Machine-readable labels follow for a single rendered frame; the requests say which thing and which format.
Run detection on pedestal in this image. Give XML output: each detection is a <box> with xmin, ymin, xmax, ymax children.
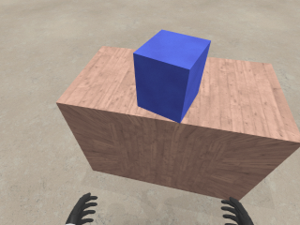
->
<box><xmin>55</xmin><ymin>46</ymin><xmax>300</xmax><ymax>201</ymax></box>

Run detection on carton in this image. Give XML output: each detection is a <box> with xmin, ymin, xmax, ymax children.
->
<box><xmin>133</xmin><ymin>29</ymin><xmax>211</xmax><ymax>124</ymax></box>

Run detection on right robot hand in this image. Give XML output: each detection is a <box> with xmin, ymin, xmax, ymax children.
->
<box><xmin>221</xmin><ymin>197</ymin><xmax>254</xmax><ymax>225</ymax></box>

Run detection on left robot hand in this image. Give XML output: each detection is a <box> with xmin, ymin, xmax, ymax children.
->
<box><xmin>66</xmin><ymin>192</ymin><xmax>98</xmax><ymax>225</ymax></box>

